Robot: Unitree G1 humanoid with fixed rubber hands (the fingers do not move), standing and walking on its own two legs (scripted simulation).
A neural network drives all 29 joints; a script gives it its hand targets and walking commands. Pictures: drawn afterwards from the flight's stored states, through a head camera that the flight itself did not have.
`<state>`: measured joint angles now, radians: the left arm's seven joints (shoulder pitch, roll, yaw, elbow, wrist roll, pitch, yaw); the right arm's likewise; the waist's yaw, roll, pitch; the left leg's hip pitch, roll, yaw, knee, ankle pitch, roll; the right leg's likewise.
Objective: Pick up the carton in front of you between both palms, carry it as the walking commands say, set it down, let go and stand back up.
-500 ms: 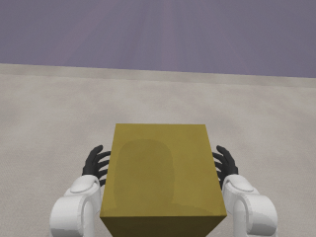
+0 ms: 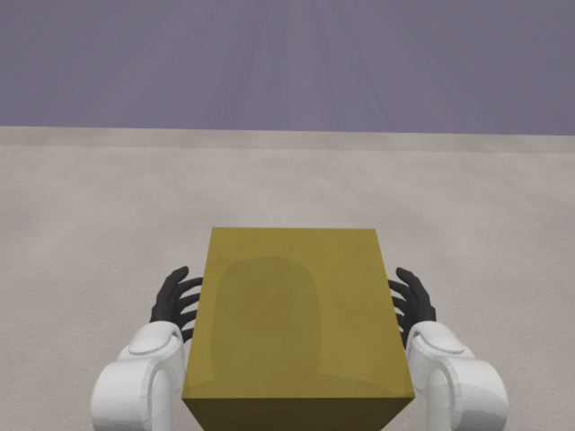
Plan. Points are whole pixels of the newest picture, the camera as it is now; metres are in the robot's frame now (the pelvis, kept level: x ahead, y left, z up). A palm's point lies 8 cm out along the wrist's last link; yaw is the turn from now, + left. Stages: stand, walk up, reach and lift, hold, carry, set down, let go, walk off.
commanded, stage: carry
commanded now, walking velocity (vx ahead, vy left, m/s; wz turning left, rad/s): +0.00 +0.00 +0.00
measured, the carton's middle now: (292, 343) +0.25 +0.00 +0.04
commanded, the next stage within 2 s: hold in 1.62 s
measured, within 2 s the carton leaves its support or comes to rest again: neither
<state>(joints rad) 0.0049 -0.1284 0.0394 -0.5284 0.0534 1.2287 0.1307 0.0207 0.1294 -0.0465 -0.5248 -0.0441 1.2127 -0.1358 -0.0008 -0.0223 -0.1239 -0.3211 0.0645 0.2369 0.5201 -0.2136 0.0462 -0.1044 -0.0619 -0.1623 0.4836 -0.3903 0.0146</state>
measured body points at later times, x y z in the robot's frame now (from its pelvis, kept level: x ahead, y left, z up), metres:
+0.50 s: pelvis -0.04 +0.00 +0.00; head -0.07 +0.01 +0.45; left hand +0.22 +0.15 +0.07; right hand +0.22 -0.15 +0.07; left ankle +0.04 +0.09 -0.73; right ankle -0.08 -0.11 -0.73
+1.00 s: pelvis -0.04 -0.01 +0.00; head -0.05 +0.00 +0.45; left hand +0.26 +0.14 +0.03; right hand +0.26 -0.16 +0.03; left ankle +0.04 +0.09 -0.73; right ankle -0.09 -0.11 -0.73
